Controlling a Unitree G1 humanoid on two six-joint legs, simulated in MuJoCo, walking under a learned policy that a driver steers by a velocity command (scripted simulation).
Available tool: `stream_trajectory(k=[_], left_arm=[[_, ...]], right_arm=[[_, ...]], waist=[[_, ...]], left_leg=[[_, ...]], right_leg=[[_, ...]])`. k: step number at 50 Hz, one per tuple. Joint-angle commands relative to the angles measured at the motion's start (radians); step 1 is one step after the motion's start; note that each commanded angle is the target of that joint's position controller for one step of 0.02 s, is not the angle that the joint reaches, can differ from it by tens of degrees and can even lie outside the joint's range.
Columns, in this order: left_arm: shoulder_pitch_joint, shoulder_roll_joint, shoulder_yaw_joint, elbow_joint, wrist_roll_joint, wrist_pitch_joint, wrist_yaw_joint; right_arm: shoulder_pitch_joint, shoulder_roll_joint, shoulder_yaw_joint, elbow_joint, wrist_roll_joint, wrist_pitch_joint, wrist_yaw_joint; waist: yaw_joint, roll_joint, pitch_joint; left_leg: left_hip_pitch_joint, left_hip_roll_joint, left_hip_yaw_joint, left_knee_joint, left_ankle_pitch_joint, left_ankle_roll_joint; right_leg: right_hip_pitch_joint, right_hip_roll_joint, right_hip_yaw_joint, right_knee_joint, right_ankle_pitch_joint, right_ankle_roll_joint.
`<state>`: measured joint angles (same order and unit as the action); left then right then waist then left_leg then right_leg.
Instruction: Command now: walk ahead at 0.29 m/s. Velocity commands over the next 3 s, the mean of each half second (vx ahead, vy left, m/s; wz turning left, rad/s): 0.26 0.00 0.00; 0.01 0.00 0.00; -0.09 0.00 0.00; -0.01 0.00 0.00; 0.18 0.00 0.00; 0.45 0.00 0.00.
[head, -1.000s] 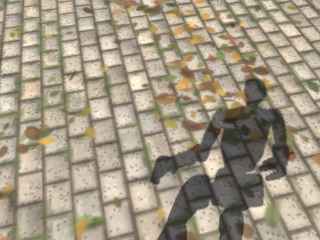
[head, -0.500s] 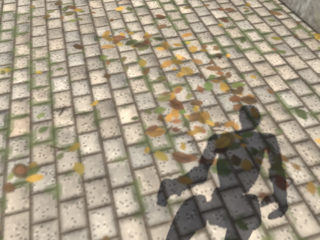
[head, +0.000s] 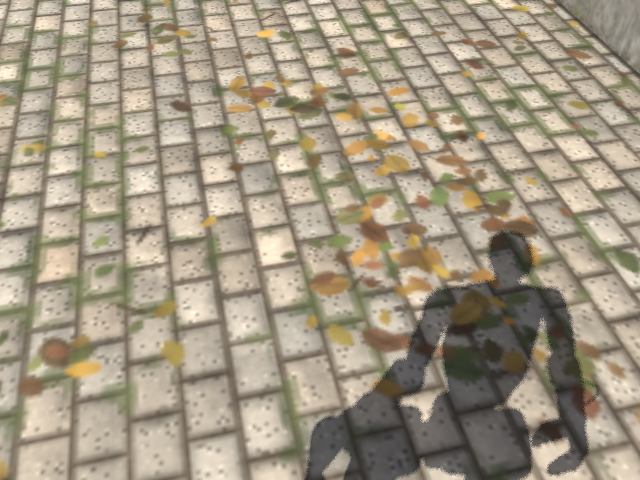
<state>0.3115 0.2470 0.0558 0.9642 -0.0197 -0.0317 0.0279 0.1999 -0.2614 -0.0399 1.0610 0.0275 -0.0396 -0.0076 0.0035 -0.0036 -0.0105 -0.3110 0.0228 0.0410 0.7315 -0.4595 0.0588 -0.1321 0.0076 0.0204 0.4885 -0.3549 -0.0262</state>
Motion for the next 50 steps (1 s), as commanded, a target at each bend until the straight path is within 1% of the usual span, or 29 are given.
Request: stream_trajectory(k=[1,2,3,4,5,6,7,9,11,13,16,20,23,24,25,26,27,28,30,32,34,36,37,38,39,40,41,45,50], left_arm=[[-0.108,0.173,0.037,-0.064,-0.019,-0.023,-0.002],[-0.126,0.166,0.035,-0.068,-0.016,-0.019,-0.005],[-0.139,0.133,0.025,-0.075,-0.006,-0.021,-0.008],[-0.153,0.060,0.004,-0.099,0.008,-0.029,-0.011],[-0.156,0.060,0.008,-0.129,-0.007,-0.045,-0.006],[-0.143,0.101,0.017,-0.118,-0.030,-0.058,-0.010],[-0.137,0.112,0.019,-0.107,-0.035,-0.067,-0.018],[-0.147,0.120,0.029,-0.093,-0.015,-0.073,-0.019],[-0.144,0.099,0.032,-0.083,0.001,-0.065,-0.026],[-0.176,0.057,0.022,-0.094,0.006,-0.054,-0.028],[-0.301,0.011,-0.002,-0.135,0.004,-0.047,-0.031],[-0.340,0.050,0.000,-0.142,0.001,-0.041,-0.044],[-0.204,0.117,0.026,-0.091,0.019,-0.050,-0.046],[-0.138,0.154,0.039,-0.068,0.029,-0.053,-0.040],[-0.063,0.216,0.048,-0.054,0.046,-0.049,-0.035],[-0.023,0.169,0.031,-0.034,0.047,-0.034,-0.032],[-0.037,0.106,0.010,-0.032,0.026,-0.029,-0.040],[-0.145,0.105,0.005,-0.047,0.011,-0.030,-0.038],[-0.274,0.072,-0.011,-0.064,0.024,-0.031,-0.032],[-0.322,0.089,-0.006,-0.059,0.043,-0.021,-0.028],[-0.308,0.095,-0.005,-0.051,0.048,-0.014,-0.019],[-0.297,0.138,0.008,-0.038,0.014,-0.003,-0.011],[-0.310,0.111,0.000,-0.037,0.010,0.002,-0.007],[-0.302,0.071,-0.012,-0.027,0.016,0.003,-0.006],[-0.268,0.060,-0.016,-0.014,0.023,0.003,-0.008],[-0.236,0.057,-0.012,-0.015,0.023,0.006,-0.005],[-0.233,0.066,-0.012,-0.007,0.033,0.006,-0.001],[-0.219,0.131,0.011,-0.003,0.020,0.013,0.012],[-0.230,0.107,0.016,-0.022,0.022,0.052,0.024]], right_arm=[[-0.020,-0.076,-0.019,-0.042,0.006,-0.054,0.021],[0.080,-0.079,-0.029,0.009,-0.002,-0.053,0.022],[0.179,-0.097,-0.040,0.045,-0.011,-0.048,0.021],[0.296,-0.179,-0.059,0.056,-0.014,-0.046,0.013],[0.355,-0.230,-0.060,0.064,-0.021,-0.055,0.026],[0.259,-0.171,-0.038,0.038,-0.023,-0.068,0.025],[0.188,-0.124,-0.026,0.009,-0.020,-0.076,0.026],[0.125,-0.104,-0.013,-0.021,-0.024,-0.079,0.033],[0.153,-0.074,0.002,-0.017,-0.035,-0.065,0.027],[0.175,-0.094,0.003,-0.014,-0.041,-0.049,0.010],[0.178,-0.116,0.005,-0.020,-0.041,-0.029,-0.012],[0.200,-0.123,0.000,-0.004,-0.029,-0.018,-0.017],[0.141,-0.119,-0.007,-0.015,-0.020,-0.009,-0.019],[0.172,-0.115,-0.007,-0.011,-0.027,-0.008,-0.015],[0.248,-0.077,0.005,-0.019,-0.057,-0.016,-0.007],[0.350,0.012,0.033,0.005,-0.044,-0.014,-0.003],[0.297,-0.046,0.014,0.012,-0.020,-0.007,0.000],[0.209,-0.079,0.001,-0.019,-0.002,0.001,-0.004],[0.144,-0.067,-0.008,-0.030,-0.015,0.028,-0.028],[0.158,-0.037,-0.004,-0.030,-0.024,0.048,-0.043],[0.164,-0.023,0.000,-0.024,-0.031,0.056,-0.050],[0.204,-0.028,-0.003,-0.004,-0.038,0.058,-0.039],[0.189,-0.031,-0.005,-0.002,-0.050,0.062,-0.034],[0.161,-0.033,-0.003,-0.013,-0.064,0.064,-0.032],[0.127,-0.059,-0.001,-0.036,-0.067,0.063,-0.035],[0.076,-0.115,-0.012,-0.039,-0.051,0.053,-0.035],[0.027,-0.100,-0.010,-0.050,-0.045,0.038,-0.032],[0.029,-0.118,-0.026,-0.066,-0.028,0.008,-0.034],[0.050,-0.136,-0.041,-0.096,-0.032,0.045,-0.061]], waist=[[-0.056,-0.113,0.120],[-0.094,-0.096,0.078],[-0.127,-0.040,0.043],[-0.154,0.209,0.000],[-0.152,0.338,-0.024],[-0.100,0.194,0.051],[-0.072,0.136,0.098],[-0.043,0.087,0.121],[-0.033,0.106,0.098],[-0.029,0.092,0.078],[-0.051,0.096,0.072],[-0.044,0.123,0.051],[0.047,0.105,-0.014],[0.072,0.058,-0.065],[0.043,-0.060,-0.197],[0.022,-0.234,-0.360],[0.040,-0.146,-0.347],[0.021,-0.110,-0.195],[-0.023,-0.051,-0.056],[-0.059,-0.105,-0.025],[-0.059,-0.115,-0.060],[-0.085,-0.119,-0.091],[-0.089,-0.112,-0.052],[-0.085,-0.078,-0.002],[-0.056,-0.018,0.050],[0.005,0.116,0.088],[0.015,0.147,0.095],[-0.003,0.062,-0.005],[-0.023,0.072,-0.074]], left_leg=[[-0.001,0.022,0.008,-0.183,0.103,0.038],[0.195,-0.031,0.051,-0.242,0.232,0.017],[0.339,-0.012,-0.007,-0.261,0.243,0.012],[0.462,0.204,-0.349,-0.425,0.106,0.088],[0.510,0.365,-0.730,-0.568,-0.020,0.218],[0.457,0.379,-0.703,-0.566,-0.106,0.222],[0.413,0.334,-0.590,-0.568,-0.105,0.183],[0.359,0.268,-0.410,-0.586,0.105,0.124],[0.322,0.205,-0.242,-0.560,0.548,0.097],[0.302,0.174,-0.135,-0.530,0.861,0.096],[0.213,0.120,-0.039,-0.522,0.933,0.070],[0.254,0.165,-0.059,-0.473,0.937,0.080],[0.315,0.163,-0.071,-0.310,1.023,0.052],[0.286,0.114,-0.054,-0.191,0.962,0.017],[0.090,0.052,-0.043,0.006,0.621,-0.021],[-0.069,-0.057,-0.040,0.308,-0.103,-0.079],[-0.087,-0.052,-0.141,0.427,-0.259,-0.094],[-0.147,-0.018,-0.130,0.456,-0.225,-0.097],[-0.108,0.036,-0.110,0.353,-0.131,-0.109],[0.013,0.038,-0.079,0.167,-0.091,-0.115],[0.091,0.029,-0.059,0.027,-0.022,-0.110],[0.214,-0.001,-0.003,-0.118,0.191,-0.078],[0.252,0.000,-0.002,-0.161,0.237,-0.062],[0.242,0.017,-0.026,-0.222,0.242,-0.042],[0.190,0.080,-0.098,-0.319,0.224,-0.017],[-0.002,0.088,-0.121,-0.352,0.084,0.008],[-0.082,0.081,-0.125,-0.389,0.056,0.000],[0.039,0.068,-0.099,-0.294,0.442,-0.027],[0.100,0.118,-0.137,-0.227,0.776,0.057]], right_leg=[[-0.113,-0.235,0.269,-0.257,-0.152,-0.150],[-0.203,-0.175,0.191,-0.191,-0.082,-0.123],[-0.289,-0.115,0.110,-0.051,0.012,-0.088],[-0.444,0.002,-0.038,0.305,-0.009,-0.007],[-0.603,0.070,0.008,0.541,-0.224,0.009],[-0.685,-0.012,0.083,0.679,-0.179,-0.012],[-0.715,-0.058,0.082,0.702,-0.064,-0.036],[-0.693,-0.117,0.053,0.628,0.098,-0.045],[-0.599,-0.113,0.003,0.562,0.152,-0.020],[-0.556,-0.088,-0.040,0.471,0.189,0.014],[-0.412,-0.042,-0.085,0.208,0.318,0.029],[-0.319,-0.019,-0.060,0.085,0.386,0.002],[-0.165,0.012,-0.056,-0.020,0.413,-0.058],[-0.029,-0.017,-0.030,-0.065,0.621,-0.082],[0.275,-0.178,0.127,0.058,1.024,-0.161],[0.443,-0.398,0.377,0.020,1.108,-0.346],[0.337,-0.379,0.434,-0.055,0.871,-0.348],[0.185,-0.342,0.355,-0.114,0.669,-0.302],[-0.070,-0.269,0.240,-0.201,0.417,-0.225],[-0.218,-0.205,0.164,-0.243,0.272,-0.184],[-0.236,-0.195,0.147,-0.248,0.212,-0.189],[-0.296,-0.177,0.137,-0.294,-0.132,-0.163],[-0.353,-0.162,0.123,-0.299,-0.217,-0.126],[-0.376,-0.135,0.100,-0.280,-0.243,-0.079],[-0.363,-0.105,0.075,-0.228,-0.193,-0.037],[-0.220,-0.041,-0.003,-0.180,-0.045,-0.005],[-0.107,-0.035,-0.009,-0.122,0.088,0.005],[-0.078,-0.054,0.000,-0.016,0.430,-0.048],[-0.139,-0.031,-0.035,0.097,0.479,-0.047]])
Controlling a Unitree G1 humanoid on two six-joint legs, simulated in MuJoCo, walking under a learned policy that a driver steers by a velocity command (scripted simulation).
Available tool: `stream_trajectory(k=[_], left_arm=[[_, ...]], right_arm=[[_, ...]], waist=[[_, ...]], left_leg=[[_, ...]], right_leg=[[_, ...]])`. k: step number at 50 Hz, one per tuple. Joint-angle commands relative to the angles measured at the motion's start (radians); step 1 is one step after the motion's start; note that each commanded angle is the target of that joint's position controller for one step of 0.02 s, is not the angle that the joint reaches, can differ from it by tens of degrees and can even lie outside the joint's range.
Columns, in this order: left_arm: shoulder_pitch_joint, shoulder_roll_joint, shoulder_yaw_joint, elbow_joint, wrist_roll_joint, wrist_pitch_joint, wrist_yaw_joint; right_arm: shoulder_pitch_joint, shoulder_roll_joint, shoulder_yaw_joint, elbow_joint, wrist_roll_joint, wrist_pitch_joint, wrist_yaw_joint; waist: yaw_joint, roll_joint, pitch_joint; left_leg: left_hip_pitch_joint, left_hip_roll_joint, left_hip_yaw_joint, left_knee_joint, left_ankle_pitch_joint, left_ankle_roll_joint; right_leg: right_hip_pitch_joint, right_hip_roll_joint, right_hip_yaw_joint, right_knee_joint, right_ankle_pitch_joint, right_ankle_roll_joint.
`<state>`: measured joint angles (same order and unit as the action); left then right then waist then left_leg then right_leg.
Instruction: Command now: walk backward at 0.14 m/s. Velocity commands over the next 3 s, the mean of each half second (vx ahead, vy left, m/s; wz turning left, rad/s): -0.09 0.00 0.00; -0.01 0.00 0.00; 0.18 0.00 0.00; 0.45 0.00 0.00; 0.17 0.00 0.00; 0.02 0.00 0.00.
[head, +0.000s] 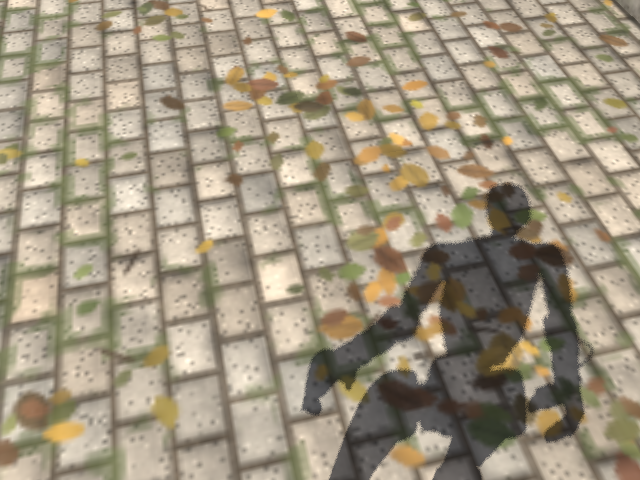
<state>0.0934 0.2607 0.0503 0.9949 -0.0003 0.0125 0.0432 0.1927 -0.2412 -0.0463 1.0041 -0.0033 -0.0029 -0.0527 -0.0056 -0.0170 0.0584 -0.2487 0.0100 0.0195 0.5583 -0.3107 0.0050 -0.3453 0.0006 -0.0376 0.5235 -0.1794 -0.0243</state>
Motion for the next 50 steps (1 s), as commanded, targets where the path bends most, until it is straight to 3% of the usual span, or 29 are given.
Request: stream_trajectory(k=[1,6,7,8,9,10,11,12,13,14,16,19,21,23,24,25,26,27,28,29,30,32,34,35,36,39,50], left_arm=[[-0.010,0.092,0.022,-0.055,0.006,0.015,0.009],[0.043,0.097,0.029,-0.054,0.018,0.042,-0.003],[0.078,0.094,0.028,-0.048,0.020,0.045,-0.008],[0.081,0.097,0.030,-0.050,0.019,0.043,-0.013],[0.046,0.138,0.037,-0.065,0.025,0.038,-0.015],[0.063,0.194,0.045,-0.063,0.028,0.032,-0.011],[0.083,0.163,0.024,-0.073,0.054,0.007,-0.007],[0.044,0.158,0.017,-0.081,0.051,-0.013,-0.003],[-0.017,0.163,0.017,-0.096,0.035,-0.026,-0.003],[-0.059,0.164,0.018,-0.105,0.021,-0.033,-0.003],[-0.085,0.135,0.010,-0.096,0.007,-0.032,0.002],[-0.041,0.121,0.009,-0.066,0.002,-0.022,0.013],[0.010,0.145,0.019,-0.047,-0.006,-0.014,0.019],[0.017,0.147,0.024,-0.043,-0.032,-0.002,0.023],[0.044,0.138,0.027,-0.037,-0.036,0.000,0.019],[0.075,0.103,0.022,-0.034,-0.021,-0.002,0.010],[-0.001,0.060,0.018,-0.076,-0.006,-0.012,0.004],[-0.059,0.103,0.031,-0.076,-0.001,-0.018,0.001],[-0.068,0.102,0.034,-0.072,-0.001,-0.022,-0.004],[-0.043,0.080,0.032,-0.050,0.009,-0.023,-0.006],[-0.017,0.082,0.033,-0.034,0.018,-0.023,-0.010],[-0.011,0.063,0.025,-0.021,0.019,-0.027,-0.016],[0.004,0.094,0.025,-0.011,0.010,-0.026,-0.012],[0.008,0.117,0.029,0.003,-0.008,-0.021,-0.012],[0.024,0.090,0.025,0.012,-0.014,-0.017,-0.014],[0.009,0.089,0.020,0.027,0.002,-0.011,-0.011],[0.024,0.083,0.015,0.074,-0.003,-0.016,0.000]], right_arm=[[0.054,-0.167,-0.039,-0.048,-0.002,0.015,-0.020],[-0.048,-0.192,-0.046,-0.105,0.000,0.025,-0.035],[-0.074,-0.186,-0.045,-0.114,0.005,0.024,-0.034],[-0.102,-0.174,-0.042,-0.119,0.010,0.022,-0.030],[-0.043,-0.149,-0.040,-0.103,0.007,0.021,-0.026],[-0.034,-0.112,-0.035,-0.109,0.007,0.027,-0.030],[-0.063,-0.122,-0.040,-0.120,0.004,0.031,-0.029],[-0.045,-0.151,-0.052,-0.109,0.019,0.036,-0.024],[-0.013,-0.155,-0.059,-0.083,0.024,0.040,-0.023],[0.014,-0.154,-0.063,-0.064,0.016,0.039,-0.025],[0.034,-0.124,-0.059,-0.046,0.004,0.033,-0.023],[0.024,-0.078,-0.039,-0.039,0.017,0.026,-0.017],[0.041,-0.081,-0.035,-0.026,0.022,0.026,-0.005],[0.116,-0.083,-0.035,0.017,0.018,0.034,0.014],[0.126,-0.090,-0.032,0.024,0.002,0.040,0.022],[0.152,-0.119,-0.030,0.019,-0.016,0.042,0.024],[0.122,-0.139,-0.027,0.011,-0.022,0.024,0.036],[0.020,-0.120,-0.019,-0.024,-0.035,-0.003,0.037],[-0.032,-0.125,-0.019,-0.036,-0.038,-0.025,0.027],[-0.062,-0.139,-0.022,-0.040,-0.031,-0.041,0.020],[-0.077,-0.131,-0.018,-0.043,-0.021,-0.052,0.018],[0.000,-0.098,-0.007,-0.009,-0.005,-0.060,0.023],[0.106,-0.099,-0.009,0.018,-0.008,-0.060,0.032],[0.174,-0.082,-0.007,0.031,-0.003,-0.054,0.034],[0.138,-0.096,-0.008,0.029,-0.001,-0.047,0.030],[0.106,-0.086,-0.006,0.012,-0.002,-0.029,0.022],[0.131,-0.064,-0.001,0.015,-0.004,-0.022,0.020]], waist=[[-0.016,0.090,-0.147],[0.014,0.150,-0.135],[0.032,0.152,-0.150],[0.050,0.124,-0.123],[0.021,-0.013,-0.104],[0.022,-0.241,-0.094],[0.062,-0.272,-0.142],[0.034,-0.180,-0.138],[0.005,-0.100,-0.115],[-0.014,-0.056,-0.105],[-0.028,-0.057,-0.104],[-0.002,-0.119,-0.111],[0.012,-0.140,-0.110],[-0.020,-0.117,-0.072],[-0.010,-0.081,-0.042],[0.008,0.059,-0.078],[0.016,0.254,-0.024],[0.008,0.223,0.029],[0.025,0.202,0.035],[0.044,0.189,0.028],[0.054,0.177,0.031],[0.047,0.119,0.006],[-0.001,0.061,-0.054],[-0.027,0.012,-0.085],[0.005,0.040,-0.074],[0.003,0.021,-0.044],[0.005,0.013,-0.033]], left_leg=[[0.036,0.150,-0.135,-0.056,0.647,0.129],[-0.072,0.237,-0.205,-0.078,0.609,0.197],[-0.106,0.238,-0.205,-0.090,0.433,0.190],[-0.145,0.206,-0.181,-0.069,0.269,0.157],[-0.201,0.108,-0.104,0.027,0.069,0.093],[-0.246,-0.063,0.057,0.253,-0.158,0.013],[-0.249,-0.053,-0.065,0.501,-0.369,-0.012],[-0.247,-0.052,-0.134,0.636,-0.354,-0.008],[-0.236,-0.045,-0.142,0.686,-0.295,-0.011],[-0.228,-0.028,-0.135,0.672,-0.233,-0.017],[-0.170,-0.015,-0.075,0.593,-0.167,-0.041],[-0.069,-0.008,-0.024,0.293,-0.182,-0.062],[-0.001,-0.016,-0.008,0.102,-0.183,-0.042],[0.110,-0.035,0.037,-0.151,0.007,0.014],[0.128,-0.017,0.009,-0.213,0.034,0.052],[0.199,0.110,-0.137,-0.235,0.004,0.094],[-0.026,0.247,-0.298,-0.315,-0.119,0.185],[-0.147,0.256,-0.324,-0.376,-0.221,0.204],[-0.167,0.227,-0.293,-0.386,-0.237,0.178],[-0.159,0.197,-0.248,-0.377,-0.177,0.150],[-0.128,0.188,-0.221,-0.350,-0.065,0.130],[-0.039,0.144,-0.162,-0.272,0.175,0.091],[0.013,0.095,-0.139,-0.215,0.239,0.057],[0.010,0.074,-0.121,-0.236,0.271,0.046],[0.037,0.063,-0.099,-0.225,0.222,0.041],[-0.001,0.054,-0.085,-0.236,0.104,0.047],[-0.007,0.027,-0.046,-0.215,0.083,0.034]], right_leg=[[0.064,-0.019,0.020,0.083,0.282,-0.044],[0.090,0.004,0.022,0.218,0.031,-0.044],[0.122,0.002,0.022,0.212,-0.070,-0.053],[0.138,-0.015,0.041,0.154,-0.035,-0.066],[0.172,-0.093,0.142,-0.007,0.092,-0.095],[0.143,-0.269,0.378,-0.237,0.055,-0.203],[0.136,-0.364,0.546,-0.313,0.007,-0.288],[0.101,-0.356,0.512,-0.306,-0.029,-0.291],[0.064,-0.310,0.424,-0.302,-0.079,-0.256],[0.053,-0.280,0.375,-0.310,-0.150,-0.219],[0.035,-0.217,0.289,-0.319,-0.182,-0.177],[0.084,-0.179,0.237,-0.316,-0.178,-0.163],[0.111,-0.200,0.262,-0.317,-0.220,-0.166],[0.046,-0.175,0.247,-0.316,-0.310,-0.123],[0.007,-0.143,0.219,-0.285,-0.313,-0.077],[-0.075,-0.096,0.147,-0.142,-0.291,-0.030],[-0.050,-0.005,0.036,-0.075,-0.215,0.007],[0.031,-0.011,0.067,0.010,-0.171,0.017],[0.069,-0.010,0.081,0.040,-0.098,0.017],[0.092,-0.008,0.076,0.047,-0.058,0.017],[0.089,-0.014,0.078,0.040,-0.031,0.018],[0.118,-0.031,0.079,-0.065,0.080,0.018],[0.204,-0.067,0.103,-0.090,0.284,0.014],[0.232,-0.056,0.103,-0.060,0.247,-0.004],[0.200,-0.047,0.105,-0.081,0.197,-0.008],[0.200,-0.045,0.107,-0.101,0.157,-0.003],[0.193,-0.047,0.116,-0.094,0.155,-0.018]])
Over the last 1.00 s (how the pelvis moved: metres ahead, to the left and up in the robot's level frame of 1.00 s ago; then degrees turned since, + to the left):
0.24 0.03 0.00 1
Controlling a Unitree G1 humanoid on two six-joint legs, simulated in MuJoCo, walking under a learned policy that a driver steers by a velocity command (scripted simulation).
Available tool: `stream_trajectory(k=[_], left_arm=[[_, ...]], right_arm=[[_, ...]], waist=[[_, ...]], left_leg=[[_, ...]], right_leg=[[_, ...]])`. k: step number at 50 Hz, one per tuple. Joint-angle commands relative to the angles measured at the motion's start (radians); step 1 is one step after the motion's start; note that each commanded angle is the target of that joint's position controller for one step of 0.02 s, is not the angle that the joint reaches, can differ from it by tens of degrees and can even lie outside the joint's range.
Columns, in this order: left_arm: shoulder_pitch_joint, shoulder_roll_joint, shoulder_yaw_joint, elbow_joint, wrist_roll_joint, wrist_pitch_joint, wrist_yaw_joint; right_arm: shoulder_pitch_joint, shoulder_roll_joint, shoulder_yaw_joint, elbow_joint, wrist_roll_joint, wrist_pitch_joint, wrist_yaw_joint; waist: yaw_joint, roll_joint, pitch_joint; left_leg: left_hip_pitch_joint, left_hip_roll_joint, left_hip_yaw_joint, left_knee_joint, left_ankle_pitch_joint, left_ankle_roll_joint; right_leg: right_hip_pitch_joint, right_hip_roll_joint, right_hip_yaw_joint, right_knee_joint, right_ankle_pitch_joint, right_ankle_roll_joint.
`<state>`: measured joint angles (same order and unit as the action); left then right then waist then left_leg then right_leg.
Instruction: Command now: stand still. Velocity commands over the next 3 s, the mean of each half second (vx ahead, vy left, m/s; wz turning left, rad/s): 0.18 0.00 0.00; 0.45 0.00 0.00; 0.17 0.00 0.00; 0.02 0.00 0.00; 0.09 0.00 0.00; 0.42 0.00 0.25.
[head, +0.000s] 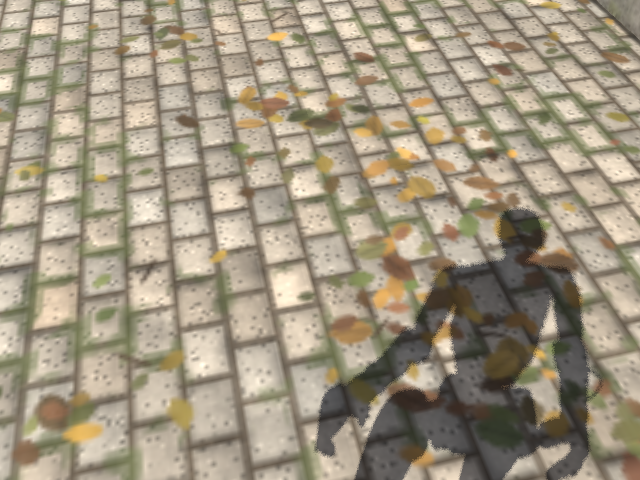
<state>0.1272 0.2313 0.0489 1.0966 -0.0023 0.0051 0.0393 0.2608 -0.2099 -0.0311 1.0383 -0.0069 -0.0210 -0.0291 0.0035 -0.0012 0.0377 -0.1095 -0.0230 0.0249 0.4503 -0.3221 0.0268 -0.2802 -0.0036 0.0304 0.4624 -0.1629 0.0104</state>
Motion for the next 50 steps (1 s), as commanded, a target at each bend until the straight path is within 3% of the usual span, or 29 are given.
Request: stream_trajectory(k=[1,7,9,11,12,13,14,17,18,20,21,22,23,24,25,26,28,30,34,37,40,43,44,45,46,47,48,49,50], left_arm=[[-0.009,0.112,0.016,-0.025,-0.001,-0.009,0.004],[-0.004,0.103,0.014,-0.013,-0.001,-0.006,0.004],[0.012,0.094,0.013,-0.002,-0.006,-0.003,0.004],[-0.028,0.102,0.018,-0.023,-0.011,-0.015,0.000],[-0.072,0.090,0.016,-0.047,-0.016,-0.032,-0.008],[-0.102,0.079,0.014,-0.066,-0.019,-0.049,-0.018],[-0.112,0.085,0.017,-0.075,-0.024,-0.063,-0.027],[-0.114,0.077,0.016,-0.090,-0.039,-0.097,-0.050],[-0.096,0.071,0.018,-0.083,-0.038,-0.102,-0.056],[0.088,0.085,0.038,-0.008,-0.035,-0.100,-0.058],[0.215,0.122,0.058,0.025,-0.034,-0.095,-0.054],[0.359,0.222,0.084,0.043,-0.027,-0.095,-0.043],[0.426,0.253,0.074,0.050,-0.015,-0.106,-0.054],[0.326,0.187,0.049,0.032,-0.009,-0.121,-0.056],[0.236,0.136,0.032,-0.002,-0.012,-0.128,-0.059],[0.173,0.115,0.020,-0.025,-0.008,-0.130,-0.065],[0.149,0.087,0.004,-0.039,0.002,-0.124,-0.067],[0.201,0.101,0.002,-0.027,0.003,-0.118,-0.056],[0.234,0.138,0.004,-0.037,0.006,-0.107,-0.031],[0.278,0.147,0.006,-0.041,0.000,-0.105,-0.024],[0.334,0.143,0.011,-0.026,-0.012,-0.097,-0.023],[0.318,0.165,0.024,-0.035,-0.012,-0.085,-0.021],[0.304,0.182,0.030,-0.041,-0.009,-0.079,-0.020],[0.287,0.188,0.033,-0.047,-0.003,-0.070,-0.021],[0.273,0.173,0.026,-0.058,0.002,-0.065,-0.022],[0.319,0.106,0.005,-0.083,0.013,-0.067,-0.025],[0.430,-0.019,-0.031,-0.073,-0.002,-0.094,-0.039],[0.321,0.104,-0.001,-0.087,-0.032,-0.120,-0.044],[0.232,0.146,0.011,-0.116,-0.048,-0.133,-0.043]], right_arm=[[0.065,-0.095,-0.016,-0.019,0.000,-0.004,-0.003],[0.086,-0.089,-0.012,-0.014,0.001,-0.005,-0.005],[0.115,-0.103,-0.018,-0.002,0.008,-0.001,-0.009],[0.128,-0.153,-0.034,-0.020,0.019,-0.004,-0.016],[0.146,-0.187,-0.045,-0.022,0.027,-0.013,-0.018],[0.143,-0.212,-0.056,-0.021,0.030,-0.026,-0.019],[0.149,-0.198,-0.056,-0.021,0.025,-0.038,-0.019],[0.146,-0.170,-0.054,-0.032,0.032,-0.055,-0.005],[0.130,-0.174,-0.056,-0.038,0.037,-0.053,0.000],[0.095,-0.189,-0.057,-0.054,0.034,-0.045,0.009],[0.072,-0.184,-0.053,-0.064,0.032,-0.050,0.009],[0.034,-0.121,-0.034,-0.102,0.025,-0.058,0.012],[0.047,-0.057,-0.021,-0.137,0.032,-0.079,0.006],[0.021,-0.107,-0.035,-0.143,0.062,-0.093,0.010],[0.002,-0.128,-0.038,-0.148,0.070,-0.101,0.018],[-0.005,-0.132,-0.044,-0.142,0.060,-0.105,0.018],[-0.002,-0.138,-0.058,-0.138,0.038,-0.095,0.021],[-0.014,-0.110,-0.056,-0.144,0.032,-0.080,0.029],[-0.184,-0.082,-0.043,-0.216,0.025,-0.072,0.031],[-0.305,-0.069,-0.029,-0.254,0.032,-0.078,0.045],[-0.379,-0.075,-0.023,-0.288,0.037,-0.083,0.063],[-0.360,-0.115,-0.034,-0.301,0.038,-0.091,0.079],[-0.305,-0.143,-0.047,-0.291,0.037,-0.090,0.078],[-0.182,-0.179,-0.066,-0.260,0.038,-0.087,0.073],[-0.003,-0.221,-0.088,-0.208,0.038,-0.082,0.064],[0.158,-0.294,-0.106,-0.171,0.016,-0.076,0.053],[0.182,-0.304,-0.098,-0.153,0.007,-0.079,0.064],[0.119,-0.215,-0.073,-0.161,0.013,-0.082,0.064],[0.010,-0.183,-0.061,-0.181,0.011,-0.087,0.061]], waist=[[-0.004,-0.001,-0.013],[-0.002,0.003,-0.012],[-0.005,0.032,-0.009],[-0.029,0.098,0.065],[-0.042,0.146,0.111],[-0.047,0.169,0.157],[-0.048,0.155,0.175],[-0.037,0.114,0.159],[-0.021,0.107,0.136],[0.063,0.108,0.053],[0.125,0.079,-0.007],[0.173,-0.157,-0.064],[0.154,-0.319,-0.146],[0.107,-0.185,-0.066],[0.075,-0.127,0.002],[0.048,-0.075,0.032],[0.017,-0.069,0.042],[0.015,-0.069,0.040],[0.037,-0.041,0.071],[0.071,-0.055,0.093],[0.079,-0.054,0.115],[0.029,-0.076,0.067],[-0.009,-0.102,0.012],[-0.079,-0.119,-0.072],[-0.163,-0.114,-0.176],[-0.171,0.040,-0.325],[-0.096,0.279,-0.473],[-0.120,0.185,-0.358],[-0.091,0.135,-0.198]], left_leg=[[-0.146,0.060,-0.049,-0.105,0.094,0.011],[-0.152,0.058,-0.044,-0.097,0.092,0.008],[-0.162,0.061,-0.061,-0.128,-0.163,0.032],[-0.157,0.149,-0.198,-0.204,-0.445,0.108],[-0.122,0.249,-0.324,-0.277,-0.510,0.160],[-0.108,0.339,-0.424,-0.312,-0.488,0.206],[-0.057,0.375,-0.455,-0.314,-0.407,0.227],[0.061,0.340,-0.352,-0.260,-0.164,0.191],[0.018,0.299,-0.284,-0.237,-0.112,0.168],[-0.175,0.212,-0.168,-0.127,0.052,0.128],[-0.254,0.169,-0.105,0.023,0.205,0.094],[-0.434,0.055,0.021,0.408,0.165,0.010],[-0.605,-0.050,-0.047,0.687,-0.241,-0.015],[-0.694,0.024,-0.141,0.832,-0.215,0.014],[-0.727,0.077,-0.132,0.843,-0.109,0.045],[-0.709,0.121,-0.111,0.804,-0.010,0.058],[-0.623,0.166,-0.088,0.701,0.102,0.052],[-0.610,0.170,-0.054,0.642,0.149,0.025],[-0.642,0.156,-0.022,0.391,0.287,-0.021],[-0.571,0.116,0.020,0.206,0.394,-0.019],[-0.575,0.098,0.013,0.114,0.399,0.007],[-0.505,0.067,0.015,0.065,0.324,0.053],[-0.413,0.035,0.034,0.078,0.286,0.070],[-0.253,-0.001,0.058,0.082,0.263,0.095],[0.008,0.012,0.039,0.089,0.277,0.128],[0.358,0.233,-0.258,0.100,0.178,0.210],[0.566,0.429,-0.765,-0.084,-0.036,0.349],[0.476,0.390,-0.747,-0.154,0.012,0.297],[0.301,0.368,-0.550,-0.152,0.243,0.260]], right_leg=[[0.128,-0.042,0.048,-0.031,0.138,-0.054],[0.127,-0.039,0.047,-0.023,0.137,-0.058],[0.098,0.004,0.004,0.012,-0.139,-0.059],[-0.069,0.045,-0.047,0.123,-0.359,-0.060],[-0.166,0.045,-0.082,0.211,-0.297,-0.058],[-0.235,0.000,-0.061,0.291,-0.238,-0.064],[-0.316,-0.034,-0.037,0.349,-0.264,-0.074],[-0.358,-0.073,-0.036,0.267,-0.303,-0.093],[-0.245,-0.049,-0.075,0.179,-0.248,-0.088],[0.145,0.052,-0.163,0.072,-0.058,-0.066],[0.312,0.039,-0.116,0.058,-0.053,-0.082],[0.463,-0.192,0.255,-0.100,-0.193,-0.181],[0.547,-0.385,0.702,-0.283,-0.274,-0.316],[0.479,-0.397,0.674,-0.276,-0.351,-0.313],[0.406,-0.355,0.532,-0.275,-0.336,-0.269],[0.341,-0.311,0.416,-0.289,-0.264,-0.233],[0.252,-0.236,0.243,-0.315,-0.074,-0.188],[0.238,-0.211,0.159,-0.329,0.093,-0.194],[0.216,-0.191,0.071,-0.360,0.231,-0.202],[0.200,-0.178,0.026,-0.389,0.202,-0.193],[0.292,-0.218,0.017,-0.366,0.234,-0.193],[0.404,-0.256,0.001,-0.264,0.473,-0.168],[0.428,-0.257,-0.005,-0.188,0.660,-0.158],[0.422,-0.238,-0.026,-0.036,0.823,-0.142],[0.305,-0.193,-0.053,0.186,0.796,-0.111],[-0.001,-0.102,-0.086,0.535,0.425,-0.079],[-0.284,0.078,0.033,0.828,-0.389,-0.046],[-0.380,0.031,0.121,0.928,-0.398,-0.061],[-0.406,-0.014,0.080,0.931,-0.323,-0.064]])
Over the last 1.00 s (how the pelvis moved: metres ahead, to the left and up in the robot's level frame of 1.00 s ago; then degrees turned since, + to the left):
-0.05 0.00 0.01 0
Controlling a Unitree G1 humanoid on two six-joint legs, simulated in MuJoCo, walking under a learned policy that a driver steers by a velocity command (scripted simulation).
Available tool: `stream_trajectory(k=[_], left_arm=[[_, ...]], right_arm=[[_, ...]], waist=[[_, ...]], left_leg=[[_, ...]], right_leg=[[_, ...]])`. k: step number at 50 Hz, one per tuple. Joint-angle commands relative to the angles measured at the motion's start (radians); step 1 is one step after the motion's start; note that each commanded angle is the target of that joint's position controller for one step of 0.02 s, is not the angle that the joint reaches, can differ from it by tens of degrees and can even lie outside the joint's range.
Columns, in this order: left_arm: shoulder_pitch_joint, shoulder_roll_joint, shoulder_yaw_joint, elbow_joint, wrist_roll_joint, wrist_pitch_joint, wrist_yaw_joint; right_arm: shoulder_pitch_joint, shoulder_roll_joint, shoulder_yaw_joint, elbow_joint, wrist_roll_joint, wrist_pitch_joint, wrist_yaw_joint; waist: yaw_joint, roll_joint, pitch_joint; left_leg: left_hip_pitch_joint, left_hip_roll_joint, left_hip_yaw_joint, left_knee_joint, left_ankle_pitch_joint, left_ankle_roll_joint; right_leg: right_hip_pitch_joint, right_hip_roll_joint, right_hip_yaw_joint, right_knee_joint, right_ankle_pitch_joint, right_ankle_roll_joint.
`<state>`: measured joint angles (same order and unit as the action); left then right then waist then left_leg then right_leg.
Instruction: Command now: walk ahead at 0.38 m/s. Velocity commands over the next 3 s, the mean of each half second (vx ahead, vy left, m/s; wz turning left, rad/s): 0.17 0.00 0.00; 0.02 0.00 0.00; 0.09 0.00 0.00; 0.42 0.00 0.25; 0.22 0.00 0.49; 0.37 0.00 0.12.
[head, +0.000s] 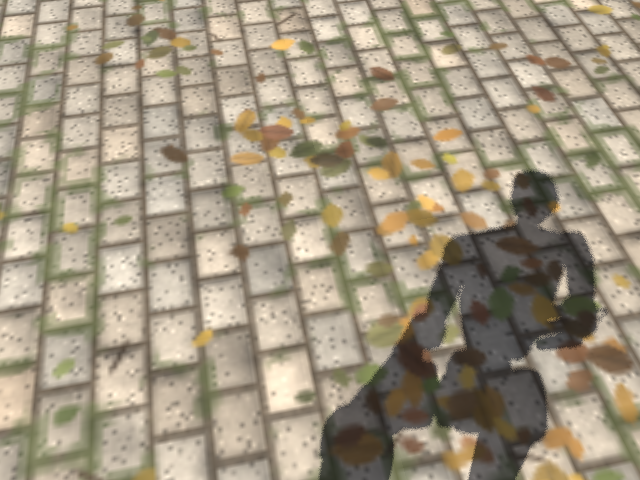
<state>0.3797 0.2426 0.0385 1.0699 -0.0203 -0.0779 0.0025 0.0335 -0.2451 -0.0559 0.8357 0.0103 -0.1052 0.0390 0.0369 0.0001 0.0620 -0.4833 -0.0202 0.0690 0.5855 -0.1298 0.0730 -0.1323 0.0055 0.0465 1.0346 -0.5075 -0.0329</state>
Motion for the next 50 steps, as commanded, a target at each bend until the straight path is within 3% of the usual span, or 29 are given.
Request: stream_trajectory(k=[1,2,4,5,7,9,12,16,18,19,20,21,22,25,32,38,50], left_arm=[[-0.053,0.130,0.022,-0.093,-0.018,-0.052,0.005],[-0.057,0.122,0.032,-0.087,-0.002,-0.042,0.015],[-0.006,0.075,0.030,-0.079,0.003,-0.011,0.020],[0.003,0.056,0.028,-0.079,0.004,0.001,0.022],[-0.038,0.056,0.029,-0.102,0.016,0.014,0.027],[-0.103,0.052,0.023,-0.126,0.025,0.019,0.026],[-0.197,0.062,0.020,-0.145,0.020,0.024,0.021],[-0.257,0.092,0.029,-0.161,0.025,0.032,0.019],[-0.222,0.118,0.039,-0.145,0.039,0.026,0.020],[-0.204,0.176,0.051,-0.142,0.042,0.025,0.026],[-0.217,0.188,0.051,-0.139,0.037,0.034,0.031],[-0.216,0.112,0.036,-0.126,0.029,0.042,0.026],[-0.245,0.085,0.030,-0.128,0.024,0.046,0.019],[-0.312,0.101,0.033,-0.140,0.023,0.044,0.011],[-0.288,0.095,0.036,-0.097,0.017,0.046,0.018],[-0.311,0.085,0.037,-0.083,0.017,0.065,0.020],[-0.321,0.074,0.036,-0.050,0.018,0.085,0.029]], right_arm=[[0.154,-0.127,-0.027,0.008,-0.012,-0.009,-0.004],[0.119,-0.101,-0.021,0.008,-0.019,-0.014,0.002],[0.116,-0.071,-0.010,0.032,-0.031,-0.020,0.008],[0.121,-0.076,-0.009,0.046,-0.032,-0.022,0.005],[0.119,-0.106,-0.011,0.063,-0.035,-0.019,-0.011],[0.109,-0.120,-0.011,0.068,-0.032,-0.005,-0.029],[0.157,-0.145,-0.013,0.094,-0.026,0.013,-0.041],[0.166,-0.135,-0.008,0.124,-0.013,0.035,-0.045],[0.190,-0.105,0.001,0.138,-0.002,0.041,-0.048],[0.250,-0.083,0.008,0.142,-0.021,0.036,-0.049],[0.369,-0.049,0.013,0.168,-0.030,0.034,-0.049],[0.337,-0.039,0.018,0.169,-0.026,0.044,-0.058],[0.285,-0.064,0.014,0.159,-0.019,0.060,-0.064],[0.249,-0.104,0.005,0.169,-0.018,0.097,-0.075],[0.245,-0.086,0.007,0.199,-0.012,0.096,-0.072],[0.261,-0.074,0.011,0.224,-0.015,0.105,-0.076],[0.302,-0.052,0.021,0.252,-0.018,0.091,-0.082]], waist=[[-0.083,0.020,-0.166],[-0.049,-0.002,-0.127],[-0.001,0.036,-0.127],[0.012,0.045,-0.119],[0.027,0.058,-0.111],[0.018,0.067,-0.122],[-0.027,0.073,-0.143],[-0.032,0.076,-0.113],[-0.007,0.034,-0.116],[-0.044,-0.039,-0.154],[-0.115,-0.150,-0.204],[-0.088,-0.166,-0.209],[-0.082,-0.141,-0.177],[-0.078,-0.085,-0.127],[-0.056,-0.013,-0.159],[-0.057,0.000,-0.110],[-0.047,0.000,-0.041]], left_leg=[[0.510,0.333,-0.451,-0.290,0.290,0.192],[0.392,0.293,-0.338,-0.299,0.460,0.178],[0.286,0.260,-0.238,-0.335,0.587,0.175],[0.247,0.250,-0.198,-0.348,0.636,0.182],[0.215,0.233,-0.140,-0.359,0.693,0.189],[0.208,0.198,-0.078,-0.355,0.678,0.166],[0.248,0.192,-0.067,-0.351,0.582,0.146],[0.291,0.216,-0.116,-0.294,0.385,0.128],[0.280,0.161,-0.116,-0.203,0.239,0.062],[0.241,0.101,-0.088,-0.135,0.107,0.016],[0.155,0.041,-0.057,-0.111,-0.135,-0.026],[0.162,0.034,-0.042,-0.100,-0.213,-0.053],[0.184,0.037,-0.047,-0.123,-0.199,-0.059],[0.234,0.049,-0.053,-0.159,-0.130,-0.051],[0.270,0.066,-0.058,-0.136,0.029,-0.056],[0.255,0.068,-0.056,-0.145,-0.028,-0.056],[0.194,0.075,-0.060,-0.191,-0.165,-0.053]], right_leg=[[-0.492,-0.075,0.042,0.309,0.099,-0.014],[-0.431,-0.101,0.032,0.258,0.121,-0.005],[-0.334,-0.122,0.029,0.181,0.140,0.002],[-0.317,-0.121,0.018,0.136,0.152,0.010],[-0.324,-0.120,0.006,0.009,0.223,0.031],[-0.295,-0.118,-0.011,-0.172,0.338,0.044],[-0.246,-0.087,-0.030,-0.335,0.471,0.051],[-0.216,-0.068,-0.024,-0.468,0.431,0.029],[-0.097,-0.070,-0.015,-0.628,0.612,-0.005],[0.013,-0.152,0.060,-0.601,0.884,-0.034],[0.123,-0.227,0.129,-0.555,0.958,-0.120],[0.086,-0.238,0.164,-0.577,0.816,-0.159],[0.021,-0.210,0.162,-0.601,0.674,-0.142],[-0.065,-0.124,0.071,-0.584,0.601,-0.070],[0.004,-0.095,0.029,-0.509,0.779,-0.082],[-0.020,-0.079,0.015,-0.521,0.667,-0.073],[-0.024,-0.056,0.002,-0.557,0.484,-0.043]])
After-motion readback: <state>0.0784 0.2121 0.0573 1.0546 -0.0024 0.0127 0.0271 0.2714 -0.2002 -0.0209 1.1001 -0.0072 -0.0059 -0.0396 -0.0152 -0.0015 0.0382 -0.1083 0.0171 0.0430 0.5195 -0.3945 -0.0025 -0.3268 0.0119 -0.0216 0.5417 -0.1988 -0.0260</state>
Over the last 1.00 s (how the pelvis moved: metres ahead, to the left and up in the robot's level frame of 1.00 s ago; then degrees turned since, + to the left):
0.36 -0.01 -0.02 0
